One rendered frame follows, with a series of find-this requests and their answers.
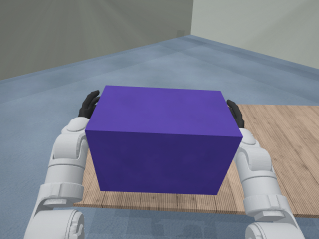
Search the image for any left robot hand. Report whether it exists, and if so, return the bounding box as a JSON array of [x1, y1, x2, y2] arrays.
[[78, 90, 100, 119]]

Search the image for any carton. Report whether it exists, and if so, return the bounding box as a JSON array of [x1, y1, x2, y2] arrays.
[[85, 85, 243, 195]]

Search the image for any right robot hand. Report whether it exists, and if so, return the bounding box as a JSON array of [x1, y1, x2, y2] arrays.
[[226, 99, 245, 128]]

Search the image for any right robot forearm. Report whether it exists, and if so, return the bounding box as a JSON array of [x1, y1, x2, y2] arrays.
[[233, 128, 305, 239]]

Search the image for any right robot upper arm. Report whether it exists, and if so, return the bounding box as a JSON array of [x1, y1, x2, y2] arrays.
[[245, 222, 304, 239]]

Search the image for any table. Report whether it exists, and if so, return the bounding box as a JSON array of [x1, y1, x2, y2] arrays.
[[73, 104, 319, 219]]

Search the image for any left robot forearm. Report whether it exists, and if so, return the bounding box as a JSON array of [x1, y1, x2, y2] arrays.
[[23, 117, 89, 239]]

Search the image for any left robot upper arm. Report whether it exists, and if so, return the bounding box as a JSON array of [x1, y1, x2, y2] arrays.
[[25, 209, 85, 239]]

